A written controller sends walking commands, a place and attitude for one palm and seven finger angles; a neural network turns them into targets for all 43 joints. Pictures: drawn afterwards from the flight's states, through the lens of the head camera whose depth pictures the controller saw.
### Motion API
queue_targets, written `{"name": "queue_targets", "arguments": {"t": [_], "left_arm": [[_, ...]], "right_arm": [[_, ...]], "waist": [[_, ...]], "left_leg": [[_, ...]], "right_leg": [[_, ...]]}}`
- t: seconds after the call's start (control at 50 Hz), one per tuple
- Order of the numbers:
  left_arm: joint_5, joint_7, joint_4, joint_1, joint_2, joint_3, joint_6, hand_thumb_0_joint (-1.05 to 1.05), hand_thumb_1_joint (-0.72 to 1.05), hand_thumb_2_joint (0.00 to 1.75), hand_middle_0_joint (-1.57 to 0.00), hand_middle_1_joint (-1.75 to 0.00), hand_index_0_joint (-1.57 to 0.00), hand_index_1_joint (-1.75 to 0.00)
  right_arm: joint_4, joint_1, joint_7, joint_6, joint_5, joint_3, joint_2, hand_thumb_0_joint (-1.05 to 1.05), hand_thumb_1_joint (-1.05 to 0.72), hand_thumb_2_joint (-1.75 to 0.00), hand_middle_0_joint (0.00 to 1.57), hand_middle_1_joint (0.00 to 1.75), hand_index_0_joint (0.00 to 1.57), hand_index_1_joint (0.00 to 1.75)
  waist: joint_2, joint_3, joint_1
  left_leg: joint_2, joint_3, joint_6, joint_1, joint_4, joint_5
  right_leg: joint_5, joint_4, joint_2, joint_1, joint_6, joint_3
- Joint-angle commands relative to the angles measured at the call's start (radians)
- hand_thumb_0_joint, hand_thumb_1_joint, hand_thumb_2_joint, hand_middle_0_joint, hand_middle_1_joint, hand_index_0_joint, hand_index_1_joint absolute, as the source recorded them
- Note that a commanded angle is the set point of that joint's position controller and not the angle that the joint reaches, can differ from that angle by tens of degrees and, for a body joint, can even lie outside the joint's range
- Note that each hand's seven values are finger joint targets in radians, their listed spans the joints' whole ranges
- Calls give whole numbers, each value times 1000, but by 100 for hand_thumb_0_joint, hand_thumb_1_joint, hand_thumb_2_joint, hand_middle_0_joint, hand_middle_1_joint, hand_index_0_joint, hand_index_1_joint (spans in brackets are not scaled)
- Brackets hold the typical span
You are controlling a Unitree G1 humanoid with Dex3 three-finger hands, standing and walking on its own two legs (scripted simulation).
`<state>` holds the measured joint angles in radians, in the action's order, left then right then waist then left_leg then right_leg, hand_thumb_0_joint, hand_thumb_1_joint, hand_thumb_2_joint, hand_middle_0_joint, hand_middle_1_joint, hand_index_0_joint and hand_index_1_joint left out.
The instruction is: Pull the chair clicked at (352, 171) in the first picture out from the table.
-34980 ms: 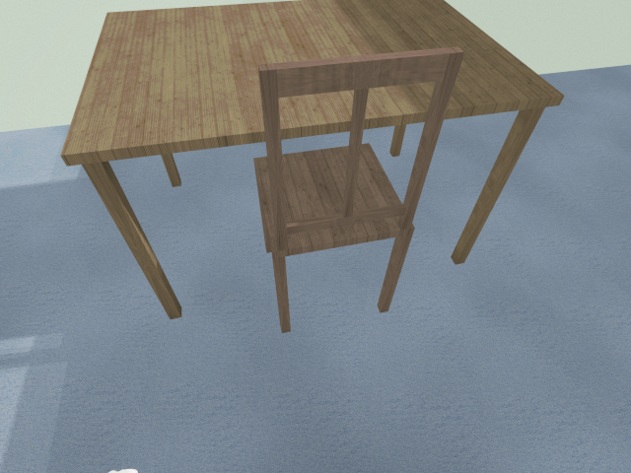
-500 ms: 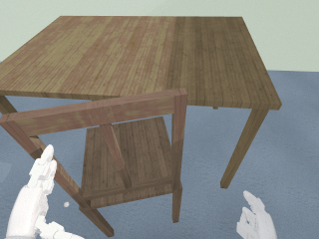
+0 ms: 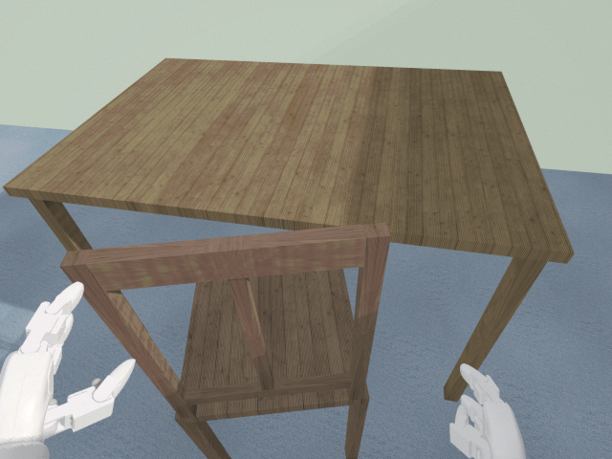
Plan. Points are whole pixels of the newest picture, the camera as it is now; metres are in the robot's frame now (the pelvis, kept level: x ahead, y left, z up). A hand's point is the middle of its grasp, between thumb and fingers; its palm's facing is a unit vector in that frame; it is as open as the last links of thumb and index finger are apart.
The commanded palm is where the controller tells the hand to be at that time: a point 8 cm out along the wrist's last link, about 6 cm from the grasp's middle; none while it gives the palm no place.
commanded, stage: draw the hand back to the body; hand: left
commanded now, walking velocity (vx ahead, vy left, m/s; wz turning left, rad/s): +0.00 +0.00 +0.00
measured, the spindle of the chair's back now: (255, 340) +0.30 +0.13 -0.05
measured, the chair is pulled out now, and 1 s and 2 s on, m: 0.15 0.15 0.15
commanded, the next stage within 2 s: step back with the hand held close in 0.50 s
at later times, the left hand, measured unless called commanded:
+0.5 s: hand (83, 337) +0.18 +0.25 +0.16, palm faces +0.42 -0.81 -0.41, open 7.5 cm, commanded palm +0.13 +0.29 +0.18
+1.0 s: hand (61, 339) +0.17 +0.26 +0.17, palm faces +0.33 -0.79 -0.52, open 7.4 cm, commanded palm +0.12 +0.31 +0.18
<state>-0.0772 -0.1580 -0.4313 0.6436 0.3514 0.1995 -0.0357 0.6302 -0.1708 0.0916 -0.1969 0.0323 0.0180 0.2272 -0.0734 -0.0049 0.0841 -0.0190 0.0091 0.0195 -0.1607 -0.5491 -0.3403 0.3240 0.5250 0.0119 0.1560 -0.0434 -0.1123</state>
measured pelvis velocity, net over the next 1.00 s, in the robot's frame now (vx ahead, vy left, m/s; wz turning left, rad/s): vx -0.04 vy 0.02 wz -0.05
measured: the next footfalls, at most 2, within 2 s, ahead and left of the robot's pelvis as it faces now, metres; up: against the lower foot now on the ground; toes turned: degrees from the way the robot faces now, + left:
right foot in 1.96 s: -0.15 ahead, -0.10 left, +0.00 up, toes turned -2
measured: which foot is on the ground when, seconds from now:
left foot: down 0.00-1.00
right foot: down 0.00-1.00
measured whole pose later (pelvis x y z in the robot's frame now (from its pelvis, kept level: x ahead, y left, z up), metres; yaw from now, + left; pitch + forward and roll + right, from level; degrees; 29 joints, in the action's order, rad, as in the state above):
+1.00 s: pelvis -0.04 +0.02 +0.00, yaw -3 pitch +0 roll +0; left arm -0.08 -0.13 -0.47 0.59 0.40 0.39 0.12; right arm 0.59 -0.16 0.07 -0.07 0.03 -0.02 0.23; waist -0.08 0.01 0.00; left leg -0.02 -0.05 0.04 -0.26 -0.49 -0.25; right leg 0.21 0.48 0.01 0.27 -0.02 -0.06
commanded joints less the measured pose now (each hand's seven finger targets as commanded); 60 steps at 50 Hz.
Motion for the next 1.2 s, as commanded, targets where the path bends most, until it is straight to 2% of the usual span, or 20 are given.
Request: {"name": "queue_targets", "arguments": {"t": [0.0, 0.02, 0.08, 0.1, 0.2, 0.24, 0.36, 0.4, 0.5, 0.56, 0.6, 0.62, 0.66, 0.72, 0.78, 0.88, 0.9, 1.0, 1.1, 1.18], "left_arm": [[2, -47, -354, -227, 233, 235, 120, 0, 72, 81, -18, -26, -18, -26], [0, -49, -367, -248, 233, 237, 125, 0, 75, 83, -18, -27, -18, -27], [-7, -49, -332, -284, 251, 273, 130, 0, 86, 88, -19, -29, -19, -29], [-7, -45, -321, -290, 253, 280, 128, 0, 90, 90, -20, -30, -20, -30], [-19, -6, -100, -153, 111, 213, 119, 0, 90, 90, -20, -30, -20, -30], [-24, 10, -67, -135, 102, 207, 124, 0, 90, 90, -20, -30, -20, -30], [-21, 12, -254, -183, 219, 292, 168, 0, 90, 90, -20, -30, -20, -30], [-18, 3, -297, -190, 242, 302, 170, 0, 90, 90, -20, -30, -20, -30], [-19, -1, -188, -162, 173, 258, 163, 0, 90, 90, -20, -30, -20, -30], [-24, 6, -120, -158, 152, 246, 171, 0, 90, 90, -20, -30, -20, -30], [-20, 12, -126, -236, 158, 224, 178, 0, 90, 90, -20, -30, -20, -30], [-19, 4, -259, -448, 359, 388, 235, 0, 90, 90, -20, -30, -20, -30], [-13, 6, -168, -329, 267, 332, 246, 0, 90, 90, -20, -30, -20, -30], [-10, 14, -173, -168, 186, 281, 241, 0, 90, 90, -20, -30, -20, -30], [-5, 13, -190, -55, 177, 291, 215, 0, 90, 90, -20, -30, -20, -30], [-2, 4, -220, -36, 213, 344, 204, 0, 90, 90, -20, -30, -20, -30], [-4, 0, -200, -23, 218, 351, 200, 0, 90, 90, -20, -30, -20, -30], [-7, -4, -211, -59, 217, 331, 192, 0, 90, 90, -20, -30, -20, -30], [-4, -15, -276, -110, 235, 322, 197, 0, 90, 90, -20, -30, -20, -30], [3, -30, -298, -122, 237, 321, 202, 0, 90, 90, -20, -30, -20, -30]], "right_arm": [[-146, 142, 1, -73, -2, -27, 110, 0, -90, -90, 20, 30, 20, 30], [-145, 134, 0, -75, -3, -26, 110, 0, -90, -90, 20, 30, 20, 30], [-135, 139, -2, -74, -7, -30, 117, 0, -90, -90, 20, 30, 20, 30], [-131, 155, -6, -76, -4, -26, 117, 0, -90, -90, 20, 30, 20, 30], [-120, 146, -29, -43, -2, -43, 104, 0, -90, -90, 20, 30, 20, 30], [-125, 136, -38, -13, -1, -53, 108, 0, -90, -90, 20, 30, 20, 30], [-162, 160, -39, -9, -5, -55, 103, 0, -90, -90, 20, 30, 20, 30], [-158, 167, -34, -20, -2, -50, 102, 0, -90, -90, 20, 30, 20, 30], [-136, 157, -27, -25, 1, -59, 106, 0, -90, -90, 20, 30, 20, 30], [-131, 148, -24, -11, 2, -70, 113, 0, -90, -90, 20, 30, 20, 30], [-131, 152, -26, -13, 5, -67, 121, 0, -90, -90, 20, 30, 20, 30], [-161, 116, -26, -4, 17, -50, 123, 0, -90, -90, 20, 30, 20, 30], [-144, 124, -21, -5, 2, -47, 111, 0, -90, -90, 20, 30, 20, 30], [-165, 118, -24, 6, -5, -46, 121, 0, -90, -90, 20, 30, 20, 30], [-188, 126, -25, 37, -10, -55, 123, 0, -90, -90, 20, 30, 20, 30], [-205, 131, -16, 69, -7, -70, 116, 0, -90, -90, 20, 30, 20, 30], [-197, 136, -14, 72, -7, -72, 117, 0, -90, -90, 20, 30, 20, 30], [-198, 129, -10, 70, -7, -71, 122, 0, -90, -90, 20, 30, 20, 30], [-198, 112, -4, 51, -7, -69, 131, 0, -90, -90, 20, 30, 20, 30], [-205, 98, 0, 42, -10, -66, 132, 0, -90, -90, 20, 30, 20, 30]], "waist": [[-78, -79, -27], [-83, -83, -28], [0, -75, -26], [-27, -58, -24], [56, 11, -24], [119, 3, -22], [-24, -118, -3], [-75, -102, -7], [11, 8, -23], [88, 17, -26], [55, 15, -36], [52, 47, -58], [84, 15, -69], [-22, -74, -64], [-33, -138, -57], [65, -152, -62], [39, -150, -64], [24, -123, -67], [46, -115, -77], [50, -83, -84]], "left_leg": [[54, 42, -10, 49, 97, 365], [55, 45, -11, 55, 102, 368], [56, 45, -5, 59, 118, 335], [52, 41, -7, 54, 119, 322], [53, 24, -1, 27, 127, 309], [56, 24, 4, 12, 129, 312], [49, 6, 6, 47, 132, 314], [50, 7, 2, 52, 133, 297], [56, 10, 4, 27, 141, 251], [55, 8, 12, 21, 137, 217], [48, 2, 13, 26, 134, 198], [78, 36, 23, -6, 100, 95], [73, 51, 18, 17, 55, 69], [93, 53, 18, 26, 90, 180], [137, 77, 21, -2, 120, 374], [161, 98, 19, -51, 114, 444], [156, 93, 18, -50, 119, 440], [161, 105, 21, -97, 124, 343], [136, 104, 23, -147, 87, 122], [126, 123, 27, -200, 82, -49]], "right_leg": [[-305, -97, -52, -37, 7, 78], [-306, -98, -56, -43, 8, 74], [-302, -111, -52, -52, 13, 71], [-295, -122, -47, -53, 8, 80], [-308, -144, -44, -36, 17, 74], [-317, -143, -47, -42, 21, 70], [-336, -151, -59, -108, 14, 96], [-309, -161, -56, -97, 9, 103], [-261, -190, -48, -39, 13, 93], [-226, -196, -46, -20, 22, 93], [-208, -200, -49, -10, 24, 104], [-236, -259, -130, 74, 28, 248], [-233, -262, -181, 107, 4, 283], [-306, -190, -165, 56, 7, 231], [-368, -114, -119, 6, 31, 162], [-370, -72, -104, 20, 30, 145], [-362, -75, -107, 29, 24, 150], [-271, -67, -104, 71, 20, 162], [-204, -108, -137, 109, 2, 220], [-64, -135, -150, 157, 0, 240]]}}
